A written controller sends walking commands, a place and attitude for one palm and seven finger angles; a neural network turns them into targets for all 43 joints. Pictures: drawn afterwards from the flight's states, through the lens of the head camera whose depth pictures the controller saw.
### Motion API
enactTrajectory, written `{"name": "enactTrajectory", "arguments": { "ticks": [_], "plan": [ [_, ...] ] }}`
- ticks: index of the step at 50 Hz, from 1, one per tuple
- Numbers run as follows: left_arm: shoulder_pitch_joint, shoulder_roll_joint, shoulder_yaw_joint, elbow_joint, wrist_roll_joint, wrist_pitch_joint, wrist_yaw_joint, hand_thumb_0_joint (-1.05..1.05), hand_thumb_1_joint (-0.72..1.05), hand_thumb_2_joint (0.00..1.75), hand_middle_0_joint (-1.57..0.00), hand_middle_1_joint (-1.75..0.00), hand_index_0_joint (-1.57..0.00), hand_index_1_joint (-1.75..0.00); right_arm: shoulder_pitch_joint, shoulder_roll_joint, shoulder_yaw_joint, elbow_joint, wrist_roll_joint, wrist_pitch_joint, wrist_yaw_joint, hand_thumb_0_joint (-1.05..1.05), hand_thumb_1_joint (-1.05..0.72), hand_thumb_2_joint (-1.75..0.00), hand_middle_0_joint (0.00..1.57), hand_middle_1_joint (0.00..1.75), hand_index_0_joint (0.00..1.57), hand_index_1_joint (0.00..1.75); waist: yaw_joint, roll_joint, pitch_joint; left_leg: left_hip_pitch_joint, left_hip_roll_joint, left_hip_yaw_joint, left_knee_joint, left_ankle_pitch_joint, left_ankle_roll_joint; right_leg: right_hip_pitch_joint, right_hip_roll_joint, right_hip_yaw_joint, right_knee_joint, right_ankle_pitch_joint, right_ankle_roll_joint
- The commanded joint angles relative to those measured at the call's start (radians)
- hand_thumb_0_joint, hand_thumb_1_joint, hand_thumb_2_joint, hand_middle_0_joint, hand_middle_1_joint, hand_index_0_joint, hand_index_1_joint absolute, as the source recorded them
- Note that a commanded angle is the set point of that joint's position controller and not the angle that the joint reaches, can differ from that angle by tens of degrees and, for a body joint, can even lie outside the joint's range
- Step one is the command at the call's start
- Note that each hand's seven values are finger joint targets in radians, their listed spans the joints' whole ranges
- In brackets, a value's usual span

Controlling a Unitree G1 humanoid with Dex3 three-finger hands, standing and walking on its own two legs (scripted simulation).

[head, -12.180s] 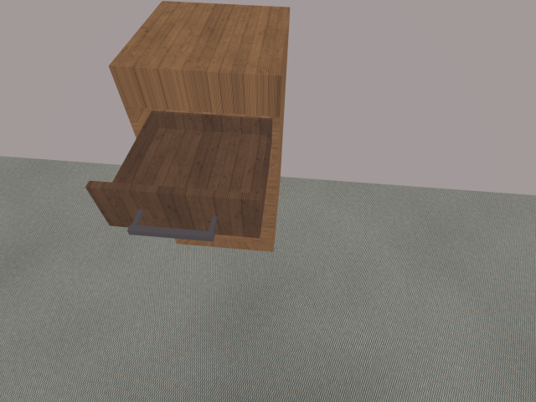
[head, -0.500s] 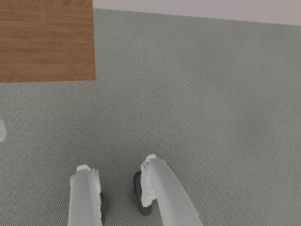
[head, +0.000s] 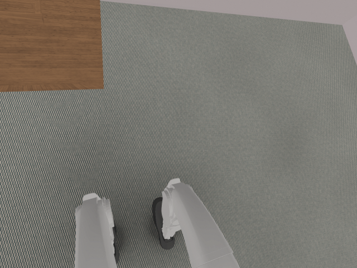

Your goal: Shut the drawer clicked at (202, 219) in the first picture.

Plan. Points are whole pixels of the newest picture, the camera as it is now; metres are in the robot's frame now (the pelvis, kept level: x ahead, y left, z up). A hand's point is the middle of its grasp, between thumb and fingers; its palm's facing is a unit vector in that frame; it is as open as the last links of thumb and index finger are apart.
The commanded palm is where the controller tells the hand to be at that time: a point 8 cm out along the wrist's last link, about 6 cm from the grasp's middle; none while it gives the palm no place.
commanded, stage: pull the fist back off the drawer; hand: left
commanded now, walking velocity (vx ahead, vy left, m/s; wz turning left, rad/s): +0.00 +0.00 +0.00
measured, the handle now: out of the picture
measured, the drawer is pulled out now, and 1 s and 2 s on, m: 0.00 0.00 0.00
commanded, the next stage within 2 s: draw the hand back to the body in 0.42 s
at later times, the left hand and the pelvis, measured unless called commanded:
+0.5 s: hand out of the picture +0.60 +0.26 +0.07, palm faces +0.07 -1.00 -0.03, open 3.2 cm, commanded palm +0.59 +0.26 +0.07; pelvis +0.03 +0.00 +0.03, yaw +1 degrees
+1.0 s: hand out of the picture +0.44 +0.26 +0.19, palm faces +0.04 -1.00 -0.04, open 3.2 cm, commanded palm +0.41 +0.30 +0.20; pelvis +0.08 +0.01 +0.13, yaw +7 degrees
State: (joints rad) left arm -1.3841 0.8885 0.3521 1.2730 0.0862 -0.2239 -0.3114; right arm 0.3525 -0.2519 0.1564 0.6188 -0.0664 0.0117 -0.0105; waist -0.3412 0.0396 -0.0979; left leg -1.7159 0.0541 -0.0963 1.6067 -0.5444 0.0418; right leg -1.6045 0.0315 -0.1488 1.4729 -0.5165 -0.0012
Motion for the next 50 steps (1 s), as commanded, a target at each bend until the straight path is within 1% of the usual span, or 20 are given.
{"name": "enactTrajectory", "arguments": {
  "ticks": [1, 3, 11, 16, 19, 21, 22, 23, 26, 29, 32, 33, 35, 39, 41, 44, 45, 46, 47, 50],
  "plan": [
    [-0.499, 0.139, 0.042, -0.276, -0.033, -0.068, 0.019, 0.0, 0.9, 0.9, -1.4, -1.6, -1.4, -1.6, 0.249, -0.254, -0.087, -0.009, -0.001, 0.005, -0.011, 0.0, -0.9, -0.9, 0.2, 0.3, 0.2, 0.3, -0.034, 0.437, -0.633, 0.745, 0.016, -0.112, -0.229, 0.146, -0.004, 0.104, 0.034, 0.046, -0.152, 0.088, -0.04],
    [-0.466, 0.141, 0.055, -0.276, -0.041, -0.063, 0.018, 0.0, 0.9, 0.9, -1.4, -1.6, -1.4, -1.6, 0.249, -0.255, -0.089, -0.012, 0.0, 0.01, -0.01, 0.0, -0.9, -0.9, 0.2, 0.3, 0.2, 0.3, -0.024, 0.416, -0.609, 0.74, 0.02, -0.119, -0.242, 0.136, -0.006, 0.108, 0.034, 0.042, -0.155, 0.085, -0.039],
    [-0.284, 0.137, 0.121, -0.389, -0.07, -0.076, 0.01, 0.0, 0.9, 0.9, -1.4, -1.6, -1.4, -1.6, 0.248, -0.241, -0.112, -0.03, 0.009, 0.024, 0.012, 0.0, -0.9, -0.9, 0.2, 0.3, 0.2, 0.3, 0.048, 0.401, -0.694, 0.83, 0.023, -0.104, -0.26, 0.276, -0.014, 0.189, 0.034, 0.049, -0.173, 0.139, -0.04],
    [-0.108, 0.116, 0.152, -0.386, -0.092, -0.083, 0.004, 0.0, 0.9, 0.9, -1.4, -1.6, -1.4, -1.6, 0.233, -0.23, -0.121, -0.043, 0.017, 0.036, 0.022, 0.0, -0.9, -0.9, 0.2, 0.3, 0.2, 0.3, 0.086, 0.323, -0.665, 0.782, 0.02, -0.069, -0.262, 0.327, -0.007, 0.276, 0.036, 0.06, -0.196, 0.163, -0.036],
    [-0.117, 0.119, 0.162, -0.356, -0.11, -0.097, -0.001, 0.0, 0.9, 0.9, -1.4, -1.6, -1.4, -1.6, 0.228, -0.228, -0.124, -0.036, 0.022, 0.038, 0.017, 0.0, -0.9, -0.9, 0.2, 0.3, 0.2, 0.3, 0.064, 0.233, -0.613, 0.693, 0.015, -0.041, -0.244, 0.321, 0.005, 0.333, 0.039, 0.075, -0.214, 0.181, -0.026],
    [-0.16, 0.101, 0.144, -0.38, -0.115, -0.124, -0.003, 0.0, 0.9, 0.9, -1.4, -1.6, -1.4, -1.6, 0.222, -0.223, -0.125, -0.029, 0.021, 0.034, 0.016, 0.0, -0.9, -0.9, 0.2, 0.3, 0.2, 0.3, 0.056, 0.257, -0.613, 0.701, 0.011, -0.037, -0.236, 0.343, 0.006, 0.322, 0.037, 0.08, -0.208, 0.195, -0.027],
    [-0.157, 0.113, 0.154, -0.39, -0.112, -0.139, -0.001, 0.0, 0.9, 0.9, -1.4, -1.6, -1.4, -1.6, 0.223, -0.226, -0.131, -0.025, 0.019, 0.035, 0.017, 0.0, -0.9, -0.9, 0.2, 0.3, 0.2, 0.3, 0.066, 0.279, -0.638, 0.734, 0.011, -0.04, -0.233, 0.375, 0.001, 0.319, 0.035, 0.077, -0.201, 0.207, -0.029],
    [-0.148, 0.078, 0.131, -0.401, -0.115, -0.151, -0.005, 0.0, 0.9, 0.9, -1.4, -1.6, -1.4, -1.6, 0.221, -0.223, -0.135, -0.022, 0.018, 0.036, 0.02, 0.0, -0.9, -0.9, 0.2, 0.3, 0.2, 0.3, 0.063, 0.299, -0.652, 0.778, 0.013, -0.042, -0.232, 0.414, -0.002, 0.304, 0.035, 0.075, -0.201, 0.228, -0.031],
    [-0.071, 0.054, 0.131, -0.388, -0.127, -0.174, -0.021, 0.0, 0.9, 0.9, -1.4, -1.6, -1.4, -1.6, 0.219, -0.222, -0.143, -0.022, 0.018, 0.043, 0.026, 0.0, -0.9, -0.9, 0.2, 0.3, 0.2, 0.3, 0.082, 0.299, -0.681, 0.83, 0.01, -0.045, -0.23, 0.503, -0.008, 0.322, 0.033, 0.074, -0.198, 0.276, -0.035],
    [0.141, 0.028, 0.147, -0.569, -0.169, -0.142, -0.049, 0.0, 0.9, 0.9, -1.4, -1.6, -1.4, -1.6, 0.201, -0.222, -0.163, -0.077, 0.041, 0.062, 0.039, 0.0, -0.9, -0.9, 0.2, 0.3, 0.2, 0.3, 0.172, 0.346, -0.825, 1.005, 0.008, -0.044, -0.301, 0.655, -0.023, 0.455, 0.028, 0.078, -0.244, 0.359, -0.037],
    [0.332, 0.015, 0.164, -0.798, -0.224, -0.076, -0.06, 0.0, 0.9, 0.9, -1.4, -1.6, -1.4, -1.6, 0.177, -0.216, -0.18, -0.129, 0.072, 0.065, 0.046, 0.0, -0.9, -0.9, 0.2, 0.3, 0.2, 0.3, 0.218, 0.307, -0.914, 1.106, 0.002, -0.035, -0.365, 0.776, -0.021, 0.616, 0.026, 0.086, -0.309, 0.478, -0.029],
    [0.391, 0.005, 0.169, -0.859, -0.244, -0.053, -0.058, 0.0, 0.9, 0.9, -1.4, -1.6, -1.4, -1.6, 0.163, -0.212, -0.185, -0.139, 0.084, 0.061, 0.046, 0.0, -0.9, -0.9, 0.2, 0.3, 0.2, 0.3, 0.225, 0.258, -0.909, 1.109, -0.001, -0.028, -0.387, 0.763, -0.019, 0.664, 0.028, 0.085, -0.334, 0.498, -0.024],
    [0.458, -0.03, 0.167, -0.966, -0.282, -0.025, -0.044, 0.0, 0.9, 0.9, -1.4, -1.6, -1.4, -1.6, 0.133, -0.202, -0.189, -0.149, 0.099, 0.042, 0.038, 0.0, -0.9, -0.9, 0.2, 0.3, 0.2, 0.3, 0.222, 0.183, -0.847, 1.082, -0.008, -0.01, -0.431, 0.709, -0.009, 0.746, 0.028, 0.087, -0.385, 0.526, -0.015],
    [0.558, -0.142, 0.122, -1.073, -0.329, -0.048, 0.013, 0.0, 0.9, 0.9, -1.4, -1.6, -1.4, -1.6, 0.1, -0.181, -0.191, -0.132, 0.106, -0.01, 0.02, 0.0, -0.9, -0.9, 0.2, 0.3, 0.2, 0.3, 0.207, 0.143, -0.706, 1.112, -0.015, 0.015, -0.505, 0.651, -0.009, 0.793, 0.027, 0.087, -0.462, 0.515, -0.008],
    [0.596, -0.236, 0.046, -1.054, -0.333, -0.07, 0.028, 0.0, 0.9, 0.9, -1.4, -1.6, -1.4, -1.6, 0.083, -0.17, -0.188, -0.119, 0.107, -0.029, 0.012, 0.0, -0.9, -0.9, 0.2, 0.3, 0.2, 0.3, 0.192, 0.147, -0.6, 1.137, -0.018, 0.027, -0.54, 0.611, -0.011, 0.784, 0.028, 0.086, -0.5, 0.475, -0.01],
    [0.722, -0.333, -0.044, -0.934, -0.322, -0.066, 0.014, 0.0, 0.9, 0.9, -1.4, -1.6, -1.4, -1.6, 0.069, -0.167, -0.19, -0.112, 0.107, -0.034, 0.009, 0.0, -0.9, -0.9, 0.2, 0.3, 0.2, 0.3, 0.192, 0.129, -0.44, 1.151, -0.022, 0.037, -0.598, 0.542, -0.018, 0.783, 0.028, 0.074, -0.553, 0.403, -0.013],
    [0.769, -0.336, -0.051, -0.912, -0.323, -0.06, 0.003, 0.0, 0.9, 0.9, -1.4, -1.6, -1.4, -1.6, 0.059, -0.171, -0.191, -0.123, 0.109, -0.03, 0.008, 0.0, -0.9, -0.9, 0.2, 0.3, 0.2, 0.3, 0.201, 0.095, -0.395, 1.137, -0.025, 0.039, -0.623, 0.513, -0.017, 0.811, 0.028, 0.071, -0.571, 0.39, -0.016],
    [0.813, -0.36, -0.08, -0.904, -0.321, -0.055, -0.01, 0.0, 0.9, 0.9, -1.4, -1.6, -1.4, -1.6, 0.051, -0.173, -0.192, -0.136, 0.115, -0.027, 0.007, 0.0, -0.9, -0.9, 0.2, 0.3, 0.2, 0.3, 0.206, 0.113, -0.374, 1.159, -0.028, 0.042, -0.64, 0.527, -0.015, 0.822, 0.026, 0.073, -0.588, 0.39, -0.02],
    [0.85, -0.369, -0.089, -0.89, -0.324, -0.044, -0.021, 0.0, 0.9, 0.9, -1.4, -1.6, -1.4, -1.6, 0.036, -0.171, -0.189, -0.151, 0.116, -0.022, 0.007, 0.0, -0.9, -0.9, 0.2, 0.3, 0.2, 0.3, 0.214, 0.088, -0.342, 1.154, -0.031, 0.047, -0.662, 0.501, -0.015, 0.846, 0.024, 0.07, -0.604, 0.385, -0.019],
    [0.903, -0.349, -0.071, -0.986, -0.351, -0.038, -0.037, 0.0, 0.9, 0.9, -1.4, -1.6, -1.4, -1.6, -0.021, -0.168, -0.185, -0.207, 0.125, -0.02, 0.0, 0.0, -0.9, -0.9, 0.2, 0.3, 0.2, 0.3, 0.246, 0.095, -0.337, 1.194, -0.035, 0.047, -0.713, 0.483, -0.015, 0.925, 0.019, 0.069, -0.632, 0.383, -0.024]
  ]
}}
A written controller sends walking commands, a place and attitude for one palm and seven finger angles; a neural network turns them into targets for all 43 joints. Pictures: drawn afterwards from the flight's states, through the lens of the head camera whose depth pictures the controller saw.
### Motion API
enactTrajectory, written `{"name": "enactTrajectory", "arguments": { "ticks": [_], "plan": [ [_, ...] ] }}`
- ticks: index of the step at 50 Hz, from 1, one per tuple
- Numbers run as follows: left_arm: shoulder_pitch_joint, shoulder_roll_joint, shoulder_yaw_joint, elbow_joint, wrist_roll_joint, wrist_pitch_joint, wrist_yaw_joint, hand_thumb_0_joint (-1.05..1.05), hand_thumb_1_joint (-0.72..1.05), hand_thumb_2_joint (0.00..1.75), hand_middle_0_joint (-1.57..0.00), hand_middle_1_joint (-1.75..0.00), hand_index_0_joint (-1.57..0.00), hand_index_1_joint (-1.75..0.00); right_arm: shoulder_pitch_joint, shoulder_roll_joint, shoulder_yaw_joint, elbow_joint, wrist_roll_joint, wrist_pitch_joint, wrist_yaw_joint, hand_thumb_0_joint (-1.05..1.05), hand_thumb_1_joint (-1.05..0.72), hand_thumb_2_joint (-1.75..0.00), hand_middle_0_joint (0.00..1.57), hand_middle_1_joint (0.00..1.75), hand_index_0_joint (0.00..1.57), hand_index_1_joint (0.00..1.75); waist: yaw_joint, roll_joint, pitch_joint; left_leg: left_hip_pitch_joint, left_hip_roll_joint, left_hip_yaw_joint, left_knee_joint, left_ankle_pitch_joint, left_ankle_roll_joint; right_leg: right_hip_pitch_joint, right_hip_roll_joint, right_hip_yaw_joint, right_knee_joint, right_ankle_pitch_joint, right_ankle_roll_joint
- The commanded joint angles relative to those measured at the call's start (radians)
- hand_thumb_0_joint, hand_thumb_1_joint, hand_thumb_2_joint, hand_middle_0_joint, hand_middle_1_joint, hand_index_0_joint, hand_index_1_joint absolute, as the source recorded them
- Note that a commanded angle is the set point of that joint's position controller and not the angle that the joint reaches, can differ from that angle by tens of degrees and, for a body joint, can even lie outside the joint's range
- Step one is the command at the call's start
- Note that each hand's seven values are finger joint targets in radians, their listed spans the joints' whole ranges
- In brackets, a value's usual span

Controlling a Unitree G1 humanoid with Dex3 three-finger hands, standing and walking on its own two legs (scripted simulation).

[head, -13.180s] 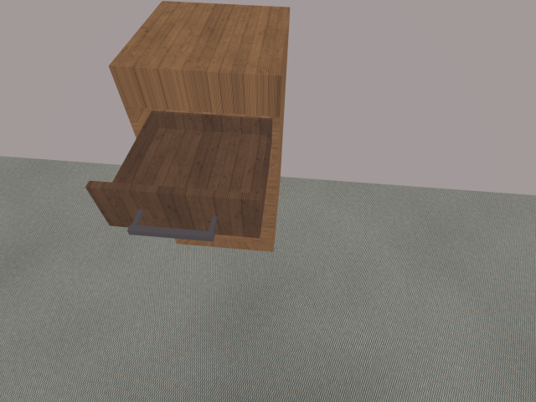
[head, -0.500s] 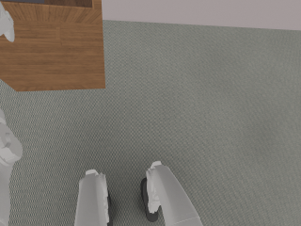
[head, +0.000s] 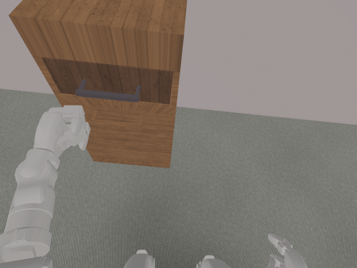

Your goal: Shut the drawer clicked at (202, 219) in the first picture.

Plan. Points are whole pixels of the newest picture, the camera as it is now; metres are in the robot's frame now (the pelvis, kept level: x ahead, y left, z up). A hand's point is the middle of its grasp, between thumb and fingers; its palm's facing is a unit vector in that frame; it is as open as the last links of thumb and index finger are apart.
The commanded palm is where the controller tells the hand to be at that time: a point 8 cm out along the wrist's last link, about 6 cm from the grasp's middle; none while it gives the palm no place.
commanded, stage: draw the hand back to the body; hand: left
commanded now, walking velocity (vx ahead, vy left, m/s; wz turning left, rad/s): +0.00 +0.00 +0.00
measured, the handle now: (109, 90) +0.63 +0.22 -0.06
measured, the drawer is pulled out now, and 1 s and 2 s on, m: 0.00 0.00 0.00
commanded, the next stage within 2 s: step back with the hand held close in 0.90 s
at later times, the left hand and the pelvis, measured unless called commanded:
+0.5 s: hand (32, 168) +0.26 +0.22 +0.17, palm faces +0.29 -0.90 -0.32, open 3.2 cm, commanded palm +0.20 +0.27 +0.20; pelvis +0.01 -0.01 +0.06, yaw +0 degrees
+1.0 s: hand out of the picture +0.19 +0.21 +0.22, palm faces +0.41 -0.83 -0.39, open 3.2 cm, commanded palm +0.14 +0.25 +0.25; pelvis +0.01 -0.03 +0.07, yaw +1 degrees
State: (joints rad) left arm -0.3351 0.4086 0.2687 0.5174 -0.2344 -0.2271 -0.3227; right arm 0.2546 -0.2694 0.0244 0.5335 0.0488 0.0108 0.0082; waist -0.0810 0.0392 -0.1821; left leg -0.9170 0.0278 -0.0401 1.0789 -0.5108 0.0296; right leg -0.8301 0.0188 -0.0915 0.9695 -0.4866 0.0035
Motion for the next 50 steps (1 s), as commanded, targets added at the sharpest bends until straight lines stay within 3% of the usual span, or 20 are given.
{"name": "enactTrajectory", "arguments": {
  "ticks": [1, 2, 3, 4, 5, 7, 11, 14, 17, 20, 24, 26, 29, 32, 35, 40, 41, 43, 47, 50],
  "plan": [
    [-0.112, 0.162, 0.046, -0.278, -0.045, -0.042, -0.02, 0.0, 0.9, 0.9, -1.4, -1.6, -1.4, -1.6, 0.064, -0.148, -0.052, -0.137, 0.012, -0.022, -0.023, 0.0, -0.9, -0.9, 0.2, 0.3, 0.2, 0.3, 0.005, 0.122, -0.26, 0.424, -0.008, -0.014, -0.196, 0.484, -0.005, 0.173, 0.03, 0.013, -0.131, 0.368, -0.033],
    [-0.073, 0.237, 0.035, -0.36, 0.101, 0.001, 0.129, 0.0, 0.9, 0.9, -1.4, -1.6, -1.4, -1.6, -0.004, -0.122, -0.052, -0.162, 0.009, 0.005, -0.034, 0.0, -0.9, -0.9, 0.2, 0.3, 0.2, 0.3, 0.079, 0.14, -0.334, 0.537, -0.009, -0.015, -0.263, 0.539, -0.02, 0.234, 0.005, 0.053, -0.176, 0.342, -0.05],
    [-0.022, 0.157, -0.001, -0.443, 0.107, 0.032, 0.21, 0.0, 0.9, 0.9, -1.4, -1.6, -1.4, -1.6, -0.011, -0.101, -0.05, -0.19, 0.004, 0.012, -0.046, 0.0, -0.9, -0.9, 0.2, 0.3, 0.2, 0.3, 0.054, 0.144, -0.298, 0.577, -0.001, -0.018, -0.292, 0.541, -0.03, 0.24, 0.003, 0.044, -0.2, 0.34, -0.046],
    [0.046, 0.14, 0.003, -0.493, 0.107, 0.054, 0.257, 0.0, 0.9, 0.9, -1.4, -1.6, -1.4, -1.6, -0.019, -0.098, -0.049, -0.203, 0.002, 0.011, -0.057, 0.0, -0.9, -0.9, 0.2, 0.3, 0.2, 0.3, 0.058, 0.092, -0.267, 0.562, 0.005, -0.022, -0.311, 0.525, -0.032, 0.264, 0.001, 0.042, -0.214, 0.343, -0.043],
    [0.074, 0.143, -0.004, -0.545, 0.122, 0.072, 0.297, 0.0, 0.9, 0.9, -1.4, -1.6, -1.4, -1.6, -0.034, -0.096, -0.045, -0.208, 0.003, 0.011, -0.066, 0.0, -0.9, -0.9, 0.2, 0.3, 0.2, 0.3, 0.062, 0.12, -0.255, 0.56, 0.006, -0.018, -0.331, 0.505, -0.03, 0.3, -0.005, 0.046, -0.225, 0.337, -0.041],
    [0.094, 0.174, 0.019, -0.611, 0.137, 0.1, 0.363, 0.0, 0.9, 0.9, -1.4, -1.6, -1.4, -1.6, -0.053, -0.092, -0.036, -0.209, 0.0, 0.012, -0.084, 0.0, -0.9, -0.9, 0.2, 0.3, 0.2, 0.3, 0.059, 0.085, -0.219, 0.562, 0.005, -0.016, -0.368, 0.472, -0.022, 0.36, -0.004, 0.048, -0.256, 0.351, -0.041],
    [0.097, 0.164, 0.007, -0.696, 0.154, 0.124, 0.437, 0.0, 0.9, 0.9, -1.4, -1.6, -1.4, -1.6, -0.091, -0.09, -0.028, -0.199, 0.0, -0.007, -0.114, 0.0, -0.9, -0.9, 0.2, 0.3, 0.2, 0.3, 0.054, 0.012, -0.13, 0.582, 0.001, -0.006, -0.448, 0.364, -0.007, 0.45, -0.01, 0.056, -0.334, 0.326, -0.039],
    [0.187, 0.088, -0.046, -0.725, 0.16, 0.138, 0.451, 0.0, 0.9, 0.9, -1.4, -1.6, -1.4, -1.6, -0.109, -0.078, -0.02, -0.18, 0.002, -0.028, -0.115, 0.0, -0.9, -0.9, 0.2, 0.3, 0.2, 0.3, 0.062, 0.069, -0.083, 0.665, 0.002, -0.003, -0.498, 0.396, -0.01, 0.479, -0.013, 0.054, -0.383, 0.342, -0.039],
    [0.316, 0.042, -0.08, -0.767, 0.159, 0.145, 0.448, 0.0, 0.9, 0.9, -1.4, -1.6, -1.4, -1.6, -0.122, -0.076, -0.013, -0.164, -0.001, -0.053, -0.106, 0.0, -0.9, -0.9, 0.2, 0.3, 0.2, 0.3, 0.072, 0.063, -0.026, 0.713, 0.005, -0.013, -0.54, 0.43, -0.014, 0.525, -0.013, 0.049, -0.428, 0.359, -0.039],
    [0.449, 0.061, -0.036, -0.834, 0.152, 0.146, 0.447, 0.0, 0.9, 0.9, -1.4, -1.6, -1.4, -1.6, -0.14, -0.075, -0.014, -0.157, -0.007, -0.067, -0.097, 0.0, -0.9, -0.9, 0.2, 0.3, 0.2, 0.3, 0.091, -0.021, -0.004, 0.729, 0.004, -0.003, -0.577, 0.454, -0.01, 0.6, -0.018, 0.046, -0.465, 0.404, -0.034],
    [0.56, 0.109, 0.052, -0.943, 0.144, 0.134, 0.438, 0.0, 0.9, 0.9, -1.4, -1.6, -1.4, -1.6, -0.168, -0.061, -0.013, -0.149, -0.013, -0.077, -0.089, 0.0, -0.9, -0.9, 0.2, 0.3, 0.2, 0.3, 0.111, -0.032, 0.043, 0.74, -0.002, 0.023, -0.612, 0.475, -0.007, 0.664, -0.024, 0.052, -0.508, 0.453, -0.032],
    [0.597, 0.145, 0.099, -1.005, 0.141, 0.127, 0.438, 0.0, 0.9, 0.9, -1.4, -1.6, -1.4, -1.6, -0.18, -0.06, -0.014, -0.144, -0.018, -0.086, -0.087, 0.0, -0.9, -0.9, 0.2, 0.3, 0.2, 0.3, 0.121, -0.017, 0.066, 0.741, -0.007, 0.028, -0.624, 0.465, -0.006, 0.678, -0.023, 0.056, -0.534, 0.451, -0.032],
    [0.647, 0.126, 0.104, -1.127, 0.144, 0.11, 0.44, 0.0, 0.9, 0.9, -1.4, -1.6, -1.4, -1.6, -0.182, -0.044, -0.014, -0.145, -0.02, -0.11, -0.084, 0.0, -0.9, -0.9, 0.2, 0.3, 0.2, 0.3, 0.123, 0.056, 0.064, 0.78, -0.009, 0.036, -0.635, 0.484, -0.007, 0.69, -0.027, 0.059, -0.547, 0.462, -0.031],
    [0.739, 0.11, 0.103, -1.203, 0.144, 0.1, 0.441, 0.0, 0.9, 0.9, -1.4, -1.6, -1.4, -1.6, -0.176, -0.039, -0.017, -0.14, -0.022, -0.141, -0.081, 0.0, -0.9, -0.9, 0.2, 0.3, 0.2, 0.3, 0.124, 0.072, 0.09, 0.795, -0.01, 0.041, -0.638, 0.492, -0.008, 0.689, -0.024, 0.061, -0.566, 0.475, -0.029],
    [0.822, 0.114, 0.128, -1.269, 0.147, 0.084, 0.442, 0.0, 0.9, 0.9, -1.4, -1.6, -1.4, -1.6, -0.168, -0.042, -0.026, -0.137, -0.023, -0.162, -0.078, 0.0, -0.9, -0.9, 0.2, 0.3, 0.2, 0.3, 0.131, 0.03, 0.077, 0.81, -0.009, 0.048, -0.631, 0.513, -0.004, 0.698, -0.023, 0.063, -0.569, 0.503, -0.024],
    [0.827, 0.056, 0.112, -1.102, 0.143, 0.09, 0.436, 0.0, 0.9, 0.9, -1.4, -1.6, -1.4, -1.6, -0.164, -0.049, -0.041, -0.108, -0.022, -0.152, -0.088, 0.0, -0.9, -0.9, 0.2, 0.3, 0.2, 0.3, 0.111, -0.102, 0.214, 0.777, -0.008, 0.057, -0.634, 0.394, 0.007, 0.622, -0.023, 0.074, -0.619, 0.389, -0.01],
    [0.819, 0.055, 0.111, -1.081, 0.145, 0.087, 0.435, 0.0, 0.9, 0.9, -1.4, -1.6, -1.4, -1.6, -0.165, -0.05, -0.044, -0.104, -0.022, -0.15, -0.092, 0.0, -0.9, -0.9, 0.2, 0.3, 0.2, 0.3, 0.109, -0.099, 0.243, 0.776, -0.01, 0.058, -0.632, 0.378, 0.008, 0.603, -0.021, 0.079, -0.639, 0.361, -0.011],
    [0.787, 0.074, 0.123, -1.099, 0.148, 0.073, 0.437, 0.0, 0.9, 0.9, -1.4, -1.6, -1.4, -1.6, -0.167, -0.051, -0.043, -0.108, -0.023, -0.149, -0.095, 0.0, -0.9, -0.9, 0.2, 0.3, 0.2, 0.3, 0.116, -0.061, 0.198, 0.789, -0.015, 0.056, -0.635, 0.361, 0.012, 0.622, -0.032, 0.086, -0.633, 0.332, -0.01],
    [0.771, 0.103, 0.125, -1.213, 0.156, 0.054, 0.446, 0.0, 0.9, 0.9, -1.4, -1.6, -1.4, -1.6, -0.181, -0.041, -0.037, -0.118, -0.031, -0.175, -0.099, 0.0, -0.9, -0.9, 0.2, 0.3, 0.2, 0.3, 0.133, 0.048, 0.079, 0.834, -0.019, 0.056, -0.633, 0.414, 0.011, 0.692, -0.042, 0.089, -0.606, 0.404, -0.017],
    [0.802, 0.111, 0.13, -1.239, 0.159, 0.053, 0.456, 0.0, 0.9, 0.9, -1.4, -1.6, -1.4, -1.6, -0.182, -0.036, -0.032, -0.111, -0.034, -0.197, -0.098, 0.0, -0.9, -0.9, 0.2, 0.3, 0.2, 0.3, 0.139, 0.031, 0.077, 0.829, -0.018, 0.057, -0.631, 0.465, 0.008, 0.71, -0.041, 0.084, -0.595, 0.471, -0.018]
  ]
}}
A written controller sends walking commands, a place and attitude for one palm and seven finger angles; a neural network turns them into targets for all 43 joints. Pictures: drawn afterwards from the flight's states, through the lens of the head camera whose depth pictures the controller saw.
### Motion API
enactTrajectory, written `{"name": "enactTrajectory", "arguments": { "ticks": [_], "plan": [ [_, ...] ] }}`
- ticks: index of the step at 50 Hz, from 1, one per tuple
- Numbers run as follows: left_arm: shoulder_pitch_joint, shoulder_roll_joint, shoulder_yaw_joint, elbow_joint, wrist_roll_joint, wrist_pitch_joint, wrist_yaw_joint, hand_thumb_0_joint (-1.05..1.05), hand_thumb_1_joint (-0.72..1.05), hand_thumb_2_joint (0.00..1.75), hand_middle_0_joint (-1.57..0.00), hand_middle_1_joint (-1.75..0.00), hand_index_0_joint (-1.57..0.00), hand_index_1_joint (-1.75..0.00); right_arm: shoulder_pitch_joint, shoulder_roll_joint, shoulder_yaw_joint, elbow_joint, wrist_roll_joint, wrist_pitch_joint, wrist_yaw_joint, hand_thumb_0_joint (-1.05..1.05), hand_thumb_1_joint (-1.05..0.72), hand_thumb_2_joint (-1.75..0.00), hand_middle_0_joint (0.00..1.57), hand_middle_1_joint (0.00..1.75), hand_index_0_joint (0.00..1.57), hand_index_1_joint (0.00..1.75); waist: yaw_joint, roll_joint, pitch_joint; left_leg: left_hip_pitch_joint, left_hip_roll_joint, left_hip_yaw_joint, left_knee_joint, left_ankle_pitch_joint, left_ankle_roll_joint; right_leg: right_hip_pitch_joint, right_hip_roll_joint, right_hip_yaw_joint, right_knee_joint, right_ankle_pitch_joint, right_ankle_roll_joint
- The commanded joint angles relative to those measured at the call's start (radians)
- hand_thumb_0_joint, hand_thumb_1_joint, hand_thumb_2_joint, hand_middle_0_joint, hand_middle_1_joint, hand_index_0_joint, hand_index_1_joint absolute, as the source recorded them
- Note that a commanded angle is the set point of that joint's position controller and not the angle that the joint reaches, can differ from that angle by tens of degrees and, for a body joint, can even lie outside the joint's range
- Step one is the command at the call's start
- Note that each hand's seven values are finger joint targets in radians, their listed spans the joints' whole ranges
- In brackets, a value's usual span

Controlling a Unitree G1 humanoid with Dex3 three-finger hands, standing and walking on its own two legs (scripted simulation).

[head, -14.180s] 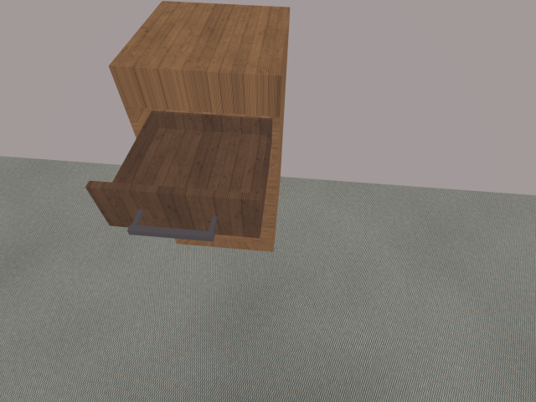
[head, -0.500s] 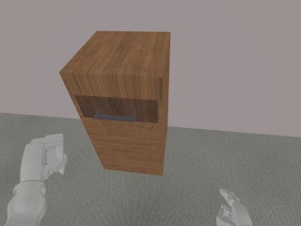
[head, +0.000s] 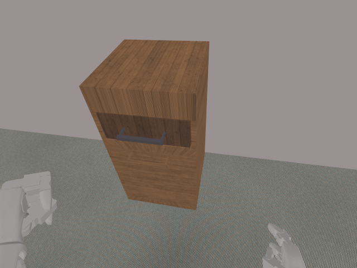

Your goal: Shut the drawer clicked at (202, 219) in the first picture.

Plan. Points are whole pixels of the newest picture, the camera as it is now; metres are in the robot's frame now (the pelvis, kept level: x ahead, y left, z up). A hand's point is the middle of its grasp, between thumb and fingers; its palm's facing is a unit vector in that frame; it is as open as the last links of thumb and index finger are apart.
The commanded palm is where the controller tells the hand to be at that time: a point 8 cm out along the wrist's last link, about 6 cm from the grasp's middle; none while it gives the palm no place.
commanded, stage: step back with the hand held close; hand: left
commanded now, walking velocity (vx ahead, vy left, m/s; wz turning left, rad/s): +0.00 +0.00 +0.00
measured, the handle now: (141, 136) +0.62 +0.24 -0.13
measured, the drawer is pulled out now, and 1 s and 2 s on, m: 0.00 0.00 0.00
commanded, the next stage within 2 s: stop stepping back and stand still in 1.46 s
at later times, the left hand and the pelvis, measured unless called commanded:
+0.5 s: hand (22, 216) +0.15 +0.27 +0.16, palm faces +0.31 -0.80 -0.51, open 3.2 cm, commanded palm +0.09 +0.31 +0.18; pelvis -0.04 +0.03 +0.00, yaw -1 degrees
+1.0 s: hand out of the picture +0.08 +0.28 +0.17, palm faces +0.37 -0.78 -0.50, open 3.2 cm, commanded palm +0.00 +0.32 +0.18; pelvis -0.12 +0.04 -0.01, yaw +3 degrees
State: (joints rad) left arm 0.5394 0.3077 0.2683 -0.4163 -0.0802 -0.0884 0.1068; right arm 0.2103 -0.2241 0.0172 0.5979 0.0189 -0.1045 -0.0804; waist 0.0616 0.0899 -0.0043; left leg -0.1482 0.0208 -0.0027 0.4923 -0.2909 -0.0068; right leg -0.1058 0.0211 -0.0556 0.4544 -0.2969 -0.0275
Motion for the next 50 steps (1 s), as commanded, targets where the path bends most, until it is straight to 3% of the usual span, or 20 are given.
{"name": "enactTrajectory", "arguments": {
  "ticks": [1, 2, 3, 4, 8, 11, 16, 19, 23, 28, 31, 33, 36, 39, 42, 43, 45, 46, 48, 50],
  "plan": [
    [-0.07, 0.222, 0.142, -0.301, 0.006, -0.084, 0.027, 0.0, 0.9, 0.9, -1.4, -1.6, -1.4, -1.6, -0.138, -0.084, -0.025, -0.172, -0.004, -0.087, -0.01, 0.0, -0.9, -0.9, 0.2, 0.3, 0.2, 0.3, -0.002, -0.013, -0.089, 0.055, -0.012, 0.016, -0.044, 0.251, 0.041, -0.016, -0.04, 0.049, -0.087, 0.285, 0.01],
    [-0.179, 0.333, 0.275, -0.347, 0.01, -0.128, 0.032, 0.0, 0.9, 0.9, -1.4, -1.6, -1.4, -1.6, -0.112, -0.12, -0.04, -0.186, -0.009, -0.053, -0.002, 0.0, -0.9, -0.9, 0.2, 0.3, 0.2, 0.3, -0.05, -0.085, 0.039, -0.028, 0.007, -0.003, -0.012, 0.178, 0.054, -0.125, -0.107, 0.171, -0.159, 0.328, 0.007],
    [-0.091, 0.265, 0.237, -0.225, 0.019, -0.138, 0.026, 0.0, 0.9, 0.9, -1.4, -1.6, -1.4, -1.6, -0.102, -0.097, -0.044, -0.154, -0.012, -0.032, 0.002, 0.0, -0.9, -0.9, 0.2, 0.3, 0.2, 0.3, -0.058, -0.138, 0.036, -0.025, 0.004, -0.007, 0.013, 0.169, 0.051, -0.13, -0.134, 0.168, -0.162, 0.351, -0.001],
    [-0.056, 0.23, 0.199, -0.196, 0.023, -0.137, 0.022, 0.0, 0.9, 0.9, -1.4, -1.6, -1.4, -1.6, -0.113, -0.099, -0.047, -0.161, -0.01, -0.018, 0.006, 0.0, -0.9, -0.9, 0.2, 0.3, 0.2, 0.3, -0.062, -0.141, 0.047, -0.025, 0.005, -0.005, 0.014, 0.179, 0.048, -0.141, -0.141, 0.17, -0.159, 0.385, -0.003],
    [0.042, 0.192, 0.187, -0.169, 0.021, -0.159, 0.013, 0.0, 0.9, 0.9, -1.4, -1.6, -1.4, -1.6, -0.114, -0.112, -0.065, -0.178, -0.01, 0.024, 0.014, 0.0, -0.9, -0.9, 0.2, 0.3, 0.2, 0.3, -0.059, -0.062, -0.046, -0.021, 0.037, -0.01, -0.051, 0.335, 0.048, -0.057, -0.106, 0.095, -0.076, 0.444, 0.02],
    [0.094, 0.201, 0.194, -0.208, 0.015, -0.165, 0.013, 0.0, 0.9, 0.9, -1.4, -1.6, -1.4, -1.6, -0.129, -0.114, -0.072, -0.194, -0.011, 0.045, 0.014, 0.0, -0.9, -0.9, 0.2, 0.3, 0.2, 0.3, -0.05, -0.049, -0.113, -0.022, 0.047, -0.019, -0.069, 0.433, 0.048, -0.02, -0.09, 0.067, -0.042, 0.456, 0.028],
    [0.131, 0.265, 0.247, -0.325, 0.012, -0.172, 0.03, 0.0, 0.9, 0.9, -1.4, -1.6, -1.4, -1.6, -0.135, -0.118, -0.078, -0.224, -0.008, 0.061, 0.005, 0.0, -0.9, -0.9, 0.2, 0.3, 0.2, 0.3, -0.041, -0.062, -0.204, -0.049, 0.053, -0.031, -0.069, 0.487, 0.045, 0.03, -0.077, 0.06, 0.001, 0.495, 0.035],
    [0.14, 0.253, 0.237, -0.343, 0.013, -0.174, 0.038, 0.0, 0.9, 0.9, -1.4, -1.6, -1.4, -1.6, -0.122, -0.115, -0.079, -0.227, -0.007, 0.062, -0.001, 0.0, -0.9, -0.9, 0.2, 0.3, 0.2, 0.3, -0.049, -0.029, -0.19, -0.081, 0.059, -0.042, -0.081, 0.46, 0.048, 0.014, -0.064, 0.057, 0.016, 0.445, 0.04],
    [0.131, 0.239, 0.224, -0.325, 0.019, -0.179, 0.046, 0.0, 0.9, 0.9, -1.4, -1.6, -1.4, -1.6, -0.112, -0.119, -0.078, -0.218, -0.009, 0.052, -0.006, 0.0, -0.9, -0.9, 0.2, 0.3, 0.2, 0.3, -0.055, 0.005, -0.132, -0.179, 0.074, -0.065, -0.127, 0.293, 0.056, 0.002, -0.047, 0.059, 0.03, 0.322, 0.042],
    [0.092, 0.221, 0.214, -0.287, 0.034, -0.196, 0.049, 0.0, 0.9, 0.9, -1.4, -1.6, -1.4, -1.6, -0.11, -0.128, -0.077, -0.216, -0.006, 0.029, -0.007, 0.0, -0.9, -0.9, 0.2, 0.3, 0.2, 0.3, -0.063, -0.004, -0.048, -0.415, 0.098, -0.109, -0.216, -0.129, 0.085, 0.056, -0.028, 0.076, 0.072, 0.165, 0.044],
    [0.061, 0.222, 0.214, -0.297, 0.046, -0.206, 0.05, 0.0, 0.9, 0.9, -1.4, -1.6, -1.4, -1.6, -0.112, -0.137, -0.079, -0.219, -0.007, 0.014, -0.008, 0.0, -0.9, -0.9, 0.2, 0.3, 0.2, 0.3, -0.066, -0.024, -0.025, -0.5, 0.093, -0.119, -0.202, -0.265, 0.096, 0.062, -0.029, 0.104, 0.053, 0.08, 0.045],
    [0.05, 0.213, 0.202, -0.308, 0.05, -0.212, 0.051, 0.0, 0.9, 0.9, -1.4, -1.6, -1.4, -1.6, -0.099, -0.132, -0.078, -0.216, -0.009, 0.007, -0.005, 0.0, -0.9, -0.9, 0.2, 0.3, 0.2, 0.3, -0.069, -0.069, -0.025, -0.476, 0.07, -0.1, -0.145, -0.268, 0.088, 0.004, -0.049, 0.133, -0.002, -0.002, 0.038],
    [0.023, 0.239, 0.208, -0.359, 0.048, -0.22, 0.058, 0.0, 0.9, 0.9, -1.4, -1.6, -1.4, -1.6, -0.088, -0.135, -0.082, -0.205, -0.019, -0.003, -0.004, 0.0, -0.9, -0.9, 0.2, 0.3, 0.2, 0.3, -0.079, -0.106, -0.028, -0.329, 0.027, -0.074, -0.026, -0.225, 0.064, -0.183, -0.094, 0.19, -0.124, -0.164, 0.008],
    [0.021, 0.232, 0.191, -0.378, 0.042, -0.224, 0.075, 0.0, 0.9, 0.9, -1.4, -1.6, -1.4, -1.6, -0.074, -0.124, -0.077, -0.186, -0.021, -0.005, -0.003, 0.0, -0.9, -0.9, 0.2, 0.3, 0.2, 0.3, -0.089, -0.122, -0.04, -0.18, -0.004, -0.051, 0.073, -0.139, 0.038, -0.342, -0.14, 0.192, -0.183, -0.214, -0.019],
    [0.043, 0.245, 0.211, -0.377, 0.039, -0.227, 0.085, 0.0, 0.9, 0.9, -1.4, -1.6, -1.4, -1.6, -0.084, -0.122, -0.072, -0.183, -0.021, -0.001, -0.008, 0.0, -0.9, -0.9, 0.2, 0.3, 0.2, 0.3, -0.088, -0.05, -0.042, -0.241, 0.033, -0.106, -0.05, -0.161, 0.049, -0.28, -0.083, 0.119, -0.106, -0.156, 0.008],
    [0.055, 0.248, 0.223, -0.376, 0.041, -0.231, 0.086, 0.0, 0.9, 0.9, -1.4, -1.6, -1.4, -1.6, -0.093, -0.127, -0.073, -0.187, -0.021, -0.001, -0.01, 0.0, -0.9, -0.9, 0.2, 0.3, 0.2, 0.3, -0.084, -0.002, -0.044, -0.33, 0.069, -0.15, -0.138, -0.208, 0.064, -0.19, -0.042, 0.093, -0.039, -0.118, 0.025],
    [0.057, 0.246, 0.247, -0.379, 0.06, -0.239, 0.082, 0.0, 0.9, 0.9, -1.4, -1.6, -1.4, -1.6, -0.112, -0.143, -0.075, -0.204, -0.018, -0.007, -0.011, 0.0, -0.9, -0.9, 0.2, 0.3, 0.2, 0.3, -0.071, 0.146, -0.055, -0.625, 0.186, -0.282, -0.34, -0.437, 0.122, 0.092, 0.048, 0.058, 0.248, 0.012, 0.049],
    [0.052, 0.252, 0.257, -0.374, 0.071, -0.244, 0.076, 0.0, 0.9, 0.9, -1.4, -1.6, -1.4, -1.6, -0.124, -0.136, -0.079, -0.21, -0.018, -0.012, -0.015, 0.0, -0.9, -0.9, 0.2, 0.3, 0.2, 0.3, -0.062, 0.162, -0.058, -0.698, 0.222, -0.327, -0.374, -0.482, 0.138, 0.146, 0.067, 0.059, 0.332, 0.043, 0.055],
    [0.082, 0.259, 0.277, -0.364, 0.072, -0.251, 0.067, 0.0, 0.9, 0.9, -1.4, -1.6, -1.4, -1.6, -0.108, -0.131, -0.087, -0.207, -0.021, -0.019, -0.011, 0.0, -0.9, -0.9, 0.2, 0.3, 0.2, 0.3, -0.061, 0.107, -0.078, -0.66, 0.231, -0.302, -0.323, -0.409, 0.15, 0.131, 0.068, 0.084, 0.341, 0.054, 0.049],
    [0.102, 0.265, 0.292, -0.352, 0.07, -0.261, 0.059, 0.0, 0.9, 0.9, -1.4, -1.6, -1.4, -1.6, -0.113, -0.135, -0.092, -0.203, -0.023, -0.032, -0.007, 0.0, -0.9, -0.9, 0.2, 0.3, 0.2, 0.3, -0.062, 0.048, -0.065, -0.648, 0.205, -0.266, -0.261, -0.364, 0.152, 0.119, 0.068, 0.103, 0.265, 0.032, 0.042]
  ]
}}
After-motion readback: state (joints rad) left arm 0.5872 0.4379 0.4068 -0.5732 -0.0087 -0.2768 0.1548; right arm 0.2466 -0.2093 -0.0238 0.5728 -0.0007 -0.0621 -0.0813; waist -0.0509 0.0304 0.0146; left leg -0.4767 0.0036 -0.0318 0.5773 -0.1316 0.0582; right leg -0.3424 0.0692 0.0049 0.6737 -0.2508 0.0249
